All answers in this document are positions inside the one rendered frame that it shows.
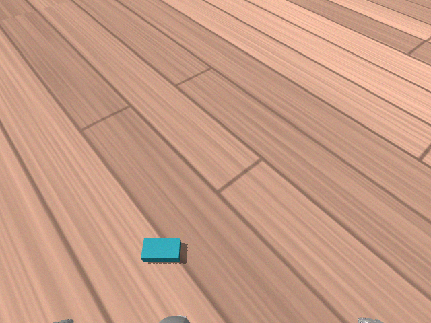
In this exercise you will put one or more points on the carton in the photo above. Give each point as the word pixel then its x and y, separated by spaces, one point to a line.
pixel 161 250

